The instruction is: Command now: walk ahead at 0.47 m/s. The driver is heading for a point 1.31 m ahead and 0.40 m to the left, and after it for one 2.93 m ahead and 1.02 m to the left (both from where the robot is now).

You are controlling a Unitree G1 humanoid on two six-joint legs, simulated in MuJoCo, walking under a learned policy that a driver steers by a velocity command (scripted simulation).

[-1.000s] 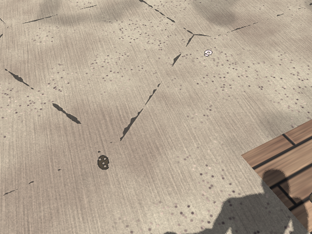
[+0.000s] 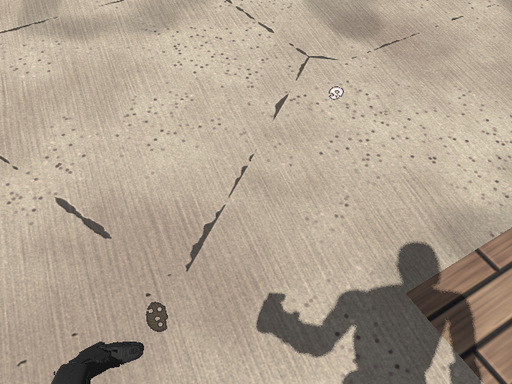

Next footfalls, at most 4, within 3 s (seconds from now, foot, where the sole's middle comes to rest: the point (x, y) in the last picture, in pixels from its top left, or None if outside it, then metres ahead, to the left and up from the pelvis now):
0.06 right None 0.23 -0.11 -0.77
0.56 left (190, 364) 0.52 0.13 -0.77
0.92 right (282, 374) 0.48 -0.10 -0.77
1.32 left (160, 323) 0.63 0.20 -0.77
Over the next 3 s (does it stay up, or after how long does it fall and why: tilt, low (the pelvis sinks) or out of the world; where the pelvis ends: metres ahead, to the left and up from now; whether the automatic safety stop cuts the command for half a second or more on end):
stays up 1.33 0.50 0.00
